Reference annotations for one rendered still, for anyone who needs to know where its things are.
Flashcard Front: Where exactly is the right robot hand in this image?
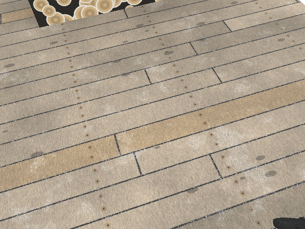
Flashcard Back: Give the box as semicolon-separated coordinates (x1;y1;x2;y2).
273;217;305;229

